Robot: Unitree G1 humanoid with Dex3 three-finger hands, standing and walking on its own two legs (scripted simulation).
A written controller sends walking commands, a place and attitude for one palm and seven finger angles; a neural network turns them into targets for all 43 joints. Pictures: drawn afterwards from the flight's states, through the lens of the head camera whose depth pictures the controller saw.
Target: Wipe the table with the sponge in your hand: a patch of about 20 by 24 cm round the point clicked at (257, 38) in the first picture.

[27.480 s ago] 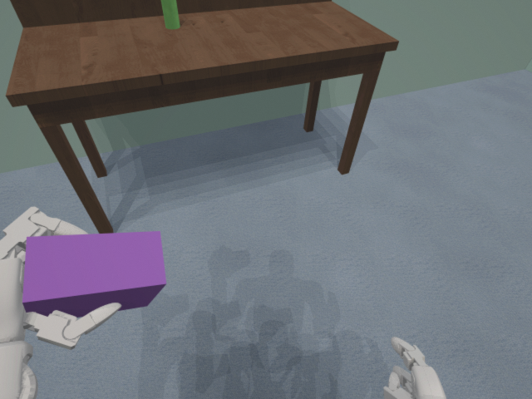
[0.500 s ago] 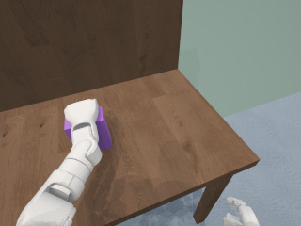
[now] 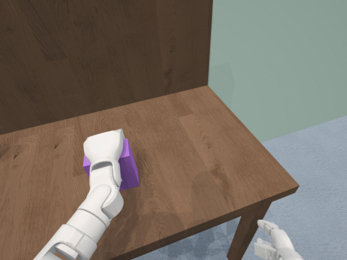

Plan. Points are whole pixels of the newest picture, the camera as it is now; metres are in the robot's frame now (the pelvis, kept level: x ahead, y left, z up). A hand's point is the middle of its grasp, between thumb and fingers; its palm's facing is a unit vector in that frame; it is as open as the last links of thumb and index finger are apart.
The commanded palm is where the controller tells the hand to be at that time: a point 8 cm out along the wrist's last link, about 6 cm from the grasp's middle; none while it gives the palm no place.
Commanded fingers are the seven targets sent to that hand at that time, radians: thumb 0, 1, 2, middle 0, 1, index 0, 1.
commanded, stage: wipe back along the third lane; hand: left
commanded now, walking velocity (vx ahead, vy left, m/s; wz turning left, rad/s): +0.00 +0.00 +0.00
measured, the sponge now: (115, 172) +0.33 +0.21 +0.02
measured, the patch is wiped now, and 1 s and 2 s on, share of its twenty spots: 1.00 1.00 1.00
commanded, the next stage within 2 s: slide back across to the middle lane in 0.74 s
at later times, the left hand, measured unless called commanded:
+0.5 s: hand (116, 173) +0.29 +0.18 +0.07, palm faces +0.04 -0.07 -1.00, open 10.4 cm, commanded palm +0.24 +0.16 +0.11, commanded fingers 0.00 0.10 1.30 -1.20 -1.60 -1.20 -1.60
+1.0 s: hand (111, 186) +0.25 +0.17 +0.08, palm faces +0.11 -0.22 -0.97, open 10.4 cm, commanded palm +0.20 +0.18 +0.13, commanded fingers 0.00 0.10 1.30 -1.20 -1.60 -1.20 -1.60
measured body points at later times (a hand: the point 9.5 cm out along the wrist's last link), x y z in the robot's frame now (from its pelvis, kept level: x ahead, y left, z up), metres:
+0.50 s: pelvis +0.00 -0.02 +0.00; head -0.04 -0.07 +0.45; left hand +0.29 +0.18 +0.12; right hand +0.22 -0.23 -0.10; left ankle +0.02 +0.11 -0.74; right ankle -0.04 -0.11 -0.74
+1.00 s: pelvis -0.01 -0.02 +0.00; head -0.05 -0.06 +0.45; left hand +0.24 +0.18 +0.13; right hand +0.22 -0.23 -0.09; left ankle +0.02 +0.11 -0.74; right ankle -0.04 -0.11 -0.74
